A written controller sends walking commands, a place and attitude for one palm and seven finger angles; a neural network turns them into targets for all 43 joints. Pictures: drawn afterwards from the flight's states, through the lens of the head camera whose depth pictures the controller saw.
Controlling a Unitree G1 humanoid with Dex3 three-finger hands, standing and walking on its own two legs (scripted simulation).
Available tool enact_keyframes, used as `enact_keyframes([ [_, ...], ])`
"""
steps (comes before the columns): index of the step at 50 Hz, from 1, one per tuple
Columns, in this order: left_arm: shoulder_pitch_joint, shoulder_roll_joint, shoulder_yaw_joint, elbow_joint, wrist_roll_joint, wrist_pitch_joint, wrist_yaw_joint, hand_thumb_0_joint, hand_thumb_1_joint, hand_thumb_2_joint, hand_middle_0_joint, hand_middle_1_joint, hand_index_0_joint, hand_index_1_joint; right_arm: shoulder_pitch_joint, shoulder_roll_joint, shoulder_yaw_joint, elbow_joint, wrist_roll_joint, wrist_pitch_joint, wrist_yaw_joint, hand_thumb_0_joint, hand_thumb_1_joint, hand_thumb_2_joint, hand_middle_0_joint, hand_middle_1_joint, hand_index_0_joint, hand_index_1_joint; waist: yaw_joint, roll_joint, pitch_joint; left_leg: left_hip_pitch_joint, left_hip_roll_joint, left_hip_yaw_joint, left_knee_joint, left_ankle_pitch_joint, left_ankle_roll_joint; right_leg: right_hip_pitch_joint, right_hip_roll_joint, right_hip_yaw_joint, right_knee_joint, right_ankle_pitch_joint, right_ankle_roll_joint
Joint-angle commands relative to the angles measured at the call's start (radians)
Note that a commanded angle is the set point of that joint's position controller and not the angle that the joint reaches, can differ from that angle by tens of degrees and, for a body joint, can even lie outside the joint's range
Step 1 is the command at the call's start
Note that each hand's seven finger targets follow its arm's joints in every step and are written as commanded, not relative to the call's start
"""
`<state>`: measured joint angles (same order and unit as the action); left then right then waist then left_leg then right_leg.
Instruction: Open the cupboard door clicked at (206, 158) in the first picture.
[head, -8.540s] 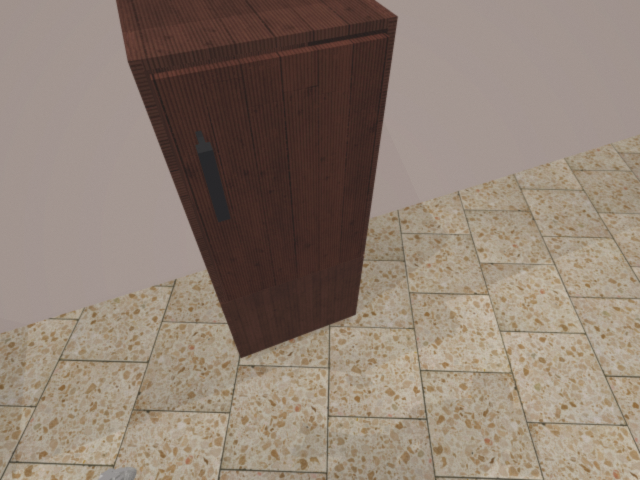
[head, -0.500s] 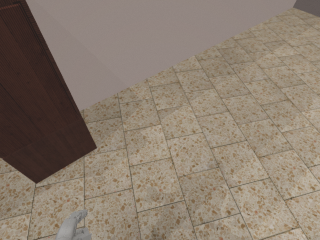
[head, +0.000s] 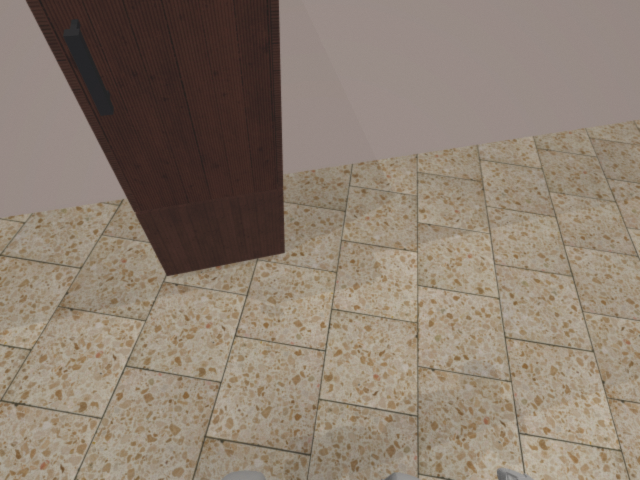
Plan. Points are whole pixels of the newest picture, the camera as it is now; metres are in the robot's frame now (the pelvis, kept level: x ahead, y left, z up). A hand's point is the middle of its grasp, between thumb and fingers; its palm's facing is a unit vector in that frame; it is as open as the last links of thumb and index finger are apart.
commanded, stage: turn to face it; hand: left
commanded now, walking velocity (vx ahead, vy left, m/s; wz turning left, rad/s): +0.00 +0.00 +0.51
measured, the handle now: (91, 69) +0.74 +0.48 +0.05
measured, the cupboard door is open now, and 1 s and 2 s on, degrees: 0 0 0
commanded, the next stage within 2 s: take the last steps up to it in 0.46 s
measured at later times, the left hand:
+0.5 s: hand out of the picture +0.04 +0.18 -0.13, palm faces +0.25 -0.93 -0.26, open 7.4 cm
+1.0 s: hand out of the picture -0.02 +0.23 -0.15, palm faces +0.34 -0.92 -0.17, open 7.4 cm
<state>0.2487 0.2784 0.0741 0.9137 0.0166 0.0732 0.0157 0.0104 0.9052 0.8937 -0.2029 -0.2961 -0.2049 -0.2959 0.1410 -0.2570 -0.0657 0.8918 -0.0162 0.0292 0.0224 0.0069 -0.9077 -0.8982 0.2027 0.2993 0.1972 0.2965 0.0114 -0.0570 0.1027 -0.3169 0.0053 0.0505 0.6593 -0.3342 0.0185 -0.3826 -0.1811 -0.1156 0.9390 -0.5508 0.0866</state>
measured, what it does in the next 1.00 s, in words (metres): steps on the spot, turning left: right foot, then left foot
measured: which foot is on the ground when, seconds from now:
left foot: down 0.00-0.34, up 0.36-0.70, down 0.72-1.00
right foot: up 0.00-0.32, down 0.34-0.74, up 0.76-1.00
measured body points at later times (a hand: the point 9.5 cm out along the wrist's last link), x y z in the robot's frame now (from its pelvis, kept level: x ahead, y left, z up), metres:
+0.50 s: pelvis +0.00 -0.03 +0.01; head +0.03 -0.05 +0.46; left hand +0.03 +0.23 -0.11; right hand +0.13 -0.26 -0.14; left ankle -0.05 +0.10 -0.64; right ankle +0.04 -0.13 -0.72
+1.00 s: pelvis +0.03 +0.04 +0.03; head +0.03 +0.06 +0.48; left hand -0.03 +0.28 -0.14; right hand +0.06 -0.18 -0.12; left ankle -0.06 +0.10 -0.72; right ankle +0.11 -0.08 -0.65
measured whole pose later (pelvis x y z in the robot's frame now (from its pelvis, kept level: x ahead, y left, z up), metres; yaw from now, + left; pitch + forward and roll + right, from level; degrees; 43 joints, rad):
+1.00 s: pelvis +0.03 +0.04 +0.03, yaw +18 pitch -1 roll -1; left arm 0.27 0.21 0.05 1.07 0.02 0.02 -0.02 0.01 0.91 0.89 -0.20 -0.30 -0.20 -0.30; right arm 0.39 -0.12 -0.01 1.09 -0.02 -0.05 -0.03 0.00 -0.90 -0.90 0.21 0.30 0.20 0.30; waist 0.00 -0.02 0.03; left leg -0.02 -0.01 0.06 0.31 -0.28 0.04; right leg -0.53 -0.10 -0.08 1.01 -0.27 0.05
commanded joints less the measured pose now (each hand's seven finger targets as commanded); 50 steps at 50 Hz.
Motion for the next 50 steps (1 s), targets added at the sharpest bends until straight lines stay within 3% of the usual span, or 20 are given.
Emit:
enact_keyframes([
  [1,-0.103,0.068,0.013,-0.114,-0.004,-0.043,-0.001,0.0,0.9,0.9,-0.2,-0.3,-0.2,-0.3,0.078,-0.194,-0.042,-0.04,-0.008,-0.017,-0.037,0.0,-0.9,-0.9,0.2,0.3,0.2,0.3,-0.052,0.249,-0.138,0.205,0.263,-0.313,-0.27,0.601,0.151,-0.216,0.044,0.1,0.241,0.068,0.005],
  [4,-0.055,0.063,0.01,-0.087,-0.005,-0.041,-0.007,0.0,0.9,0.9,-0.2,-0.3,-0.2,-0.3,0.036,-0.174,-0.033,-0.054,-0.006,-0.021,-0.037,0.0,-0.9,-0.9,0.2,0.3,0.2,0.3,-0.03,0.229,-0.157,0.194,0.217,-0.256,-0.272,0.612,0.139,-0.142,0.069,0.086,0.141,0.104,0.011],
  [10,-0.083,0.039,-0.001,-0.102,-0.008,-0.045,-0.001,0.0,0.9,0.9,-0.2,-0.3,-0.2,-0.3,0.052,-0.173,-0.039,-0.042,-0.01,-0.01,-0.036,0.0,-0.9,-0.9,0.2,0.3,0.2,0.3,-0.043,0.208,-0.152,0.18,0.215,-0.334,-0.264,0.576,0.156,-0.051,0.121,0.077,-0.08,0.094,0.003],
  [13,-0.032,0.04,-0.002,-0.092,-0.012,-0.055,0.005,0.0,0.9,0.9,-0.2,-0.3,-0.2,-0.3,0.026,-0.167,-0.039,-0.044,-0.009,-0.005,-0.034,0.0,-0.9,-0.9,0.2,0.3,0.2,0.3,-0.017,0.221,-0.154,0.128,0.198,-0.366,-0.228,0.597,0.142,0.068,0.152,0.068,-0.241,0.159,-0.009],
  [15,0.04,0.05,0.003,-0.071,-0.01,-0.069,0.009,0.0,0.9,0.9,-0.2,-0.3,-0.2,-0.3,0.007,-0.144,-0.038,-0.051,-0.001,-0.003,-0.032,0.0,-0.9,-0.9,0.2,0.3,0.2,0.3,0.021,0.177,-0.167,0.037,0.142,-0.337,-0.154,0.459,0.086,0.233,0.14,0.065,-0.477,0.339,-0.016],
  [16,0.066,0.102,0.011,-0.066,-0.001,-0.081,0.015,0.0,0.9,0.9,-0.2,-0.3,-0.2,-0.3,0.028,-0.095,-0.032,-0.053,0.008,-0.006,-0.027,0.0,-0.9,-0.9,0.2,0.3,0.2,0.3,0.03,0.036,-0.177,-0.074,0.069,-0.278,-0.037,0.26,0.028,0.351,0.022,0.179,-0.582,0.419,-0.045],
  [17,0.077,0.184,0.028,-0.066,0.014,-0.087,0.02,0.0,0.9,0.9,-0.2,-0.3,-0.2,-0.3,0.038,-0.03,-0.021,-0.077,0.011,-0.006,-0.022,0.0,-0.9,-0.9,0.2,0.3,0.2,0.3,0.031,-0.231,-0.162,-0.241,-0.086,-0.108,0.177,-0.165,-0.044,0.4,-0.234,0.436,-0.628,0.578,-0.162],
  [18,0.079,0.197,0.029,-0.075,0.007,-0.082,0.02,0.0,0.9,0.9,-0.2,-0.3,-0.2,-0.3,0.031,-0.072,-0.036,-0.081,0.004,0.008,-0.027,0.0,-0.9,-0.9,0.2,0.3,0.2,0.3,0.04,-0.177,-0.172,-0.206,-0.049,-0.145,0.359,-0.282,-0.048,0.285,-0.325,0.455,-0.639,0.607,-0.249],
  [19,0.033,0.167,0.029,-0.078,0.007,-0.082,0.023,0.0,0.9,0.9,-0.2,-0.3,-0.2,-0.3,0.002,-0.069,-0.039,-0.069,0.0,0.019,-0.026,0.0,-0.9,-0.9,0.2,0.3,0.2,0.3,0.027,-0.158,-0.121,-0.209,-0.032,-0.163,0.474,-0.248,-0.044,0.203,-0.271,0.442,-0.647,0.548,-0.262],
  [22,-0.059,0.092,0.006,-0.093,0.007,-0.084,0.019,0.0,0.9,0.9,-0.2,-0.3,-0.2,-0.3,0.048,-0.057,-0.035,-0.008,-0.005,0.026,-0.009,0.0,-0.9,-0.9,0.2,0.3,0.2,0.3,-0.02,-0.101,-0.077,-0.199,-0.002,-0.118,0.566,-0.077,-0.061,0.155,-0.135,0.218,-0.63,0.48,-0.205],
  [26,-0.008,0.104,0.012,-0.061,0.014,-0.084,0.021,0.0,0.9,0.9,-0.2,-0.3,-0.2,-0.3,0.019,-0.031,-0.022,0.003,-0.001,0.026,-0.008,0.0,-0.9,-0.9,0.2,0.3,0.2,0.3,0.008,-0.123,-0.078,-0.152,0.009,-0.059,0.38,-0.103,-0.076,0.198,-0.136,0.155,-0.626,0.516,-0.211],
  [30,0.082,0.128,0.019,-0.001,0.018,-0.081,0.014,0.0,0.9,0.9,-0.2,-0.3,-0.2,-0.3,-0.023,-0.004,-0.002,0.006,0.002,0.009,-0.009,0.0,-0.9,-0.9,0.2,0.3,0.2,0.3,0.053,-0.142,-0.109,-0.082,0.001,-0.002,0.151,-0.141,-0.065,0.263,-0.145,0.172,-0.619,0.504,-0.219],
  [34,0.055,0.117,0.018,0.034,0.011,-0.077,0.004,0.0,0.9,0.9,-0.2,-0.3,-0.2,-0.3,0.099,0.0,0.006,0.051,-0.003,-0.021,-0.012,0.0,-0.9,-0.9,0.2,0.3,0.2,0.3,0.002,-0.138,-0.112,0.15,-0.009,0.058,-0.163,-0.037,-0.037,0.132,-0.103,0.128,-0.592,0.136,-0.161],
  [35,0.035,0.089,0.012,0.03,0.001,-0.073,0.0,0.0,0.9,0.9,-0.2,-0.3,-0.2,-0.3,0.172,-0.031,0.002,0.076,-0.003,-0.035,-0.016,0.0,-0.9,-0.9,0.2,0.3,0.2,0.3,-0.035,-0.018,-0.128,0.287,0.02,0.011,-0.281,-0.008,-0.027,0.025,-0.063,0.08,-0.5,0.052,-0.12],
  [36,0.027,0.022,-0.001,0.01,-0.005,-0.068,-0.009,0.0,0.9,0.9,-0.2,-0.3,-0.2,-0.3,0.24,-0.112,-0.017,0.094,-0.015,-0.041,-0.025,0.0,-0.9,-0.9,0.2,0.3,0.2,0.3,-0.068,0.25,-0.116,0.382,0.215,-0.271,-0.377,-0.156,0.046,-0.168,0.053,-0.013,-0.278,-0.013,-0.063],
  [37,-0.033,-0.018,-0.018,-0.029,0.001,-0.073,-0.013,0.0,0.9,0.9,-0.2,-0.3,-0.2,-0.3,0.306,-0.178,-0.026,0.102,-0.017,-0.04,-0.033,0.0,-0.9,-0.9,0.2,0.3,0.2,0.3,-0.099,0.385,-0.055,0.352,0.373,-0.484,-0.488,-0.215,0.135,-0.295,0.122,-0.043,-0.087,-0.046,-0.046],
  [38,-0.094,0.005,-0.014,-0.031,0.012,-0.069,-0.009,0.0,0.9,0.9,-0.2,-0.3,-0.2,-0.3,0.304,-0.167,-0.025,0.117,-0.017,-0.042,-0.039,0.0,-0.9,-0.9,0.2,0.3,0.2,0.3,-0.107,0.377,-0.017,0.273,0.395,-0.524,-0.525,-0.31,0.164,-0.311,0.09,0.043,0.033,-0.025,-0.063],
  [40,-0.096,0.006,-0.01,0.009,0.013,-0.079,-0.027,0.0,0.9,0.9,-0.2,-0.3,-0.2,-0.3,0.239,-0.086,0.002,0.11,-0.013,-0.055,-0.049,0.0,-0.9,-0.9,0.2,0.3,0.2,0.3,-0.067,0.243,0.069,0.186,0.322,-0.412,-0.535,-0.22,0.154,-0.308,0.066,0.082,0.133,0.13,-0.068],
  [43,-0.008,-0.014,-0.017,0.072,0.009,-0.084,-0.04,0.0,0.9,0.9,-0.2,-0.3,-0.2,-0.3,0.221,-0.049,0.015,0.123,-0.003,-0.082,-0.055,0.0,-0.9,-0.9,0.2,0.3,0.2,0.3,-0.024,0.19,0.009,0.242,0.243,-0.238,-0.506,0.083,0.131,-0.254,0.066,0.065,0.131,0.255,-0.051],
  [50,-0.115,-0.046,-0.024,0.06,0.005,-0.079,-0.036,0.0,0.9,0.9,-0.2,-0.3,-0.2,-0.3,0.36,-0.016,0.016,0.199,-0.003,-0.098,-0.067,0.0,-0.9,-0.9,0.2,0.3,0.2,0.3,-0.05,0.161,0.032,0.345,0.273,-0.165,-0.475,0.393,0.153,-0.311,0.057,0.048,0.002,0.301,-0.034],
])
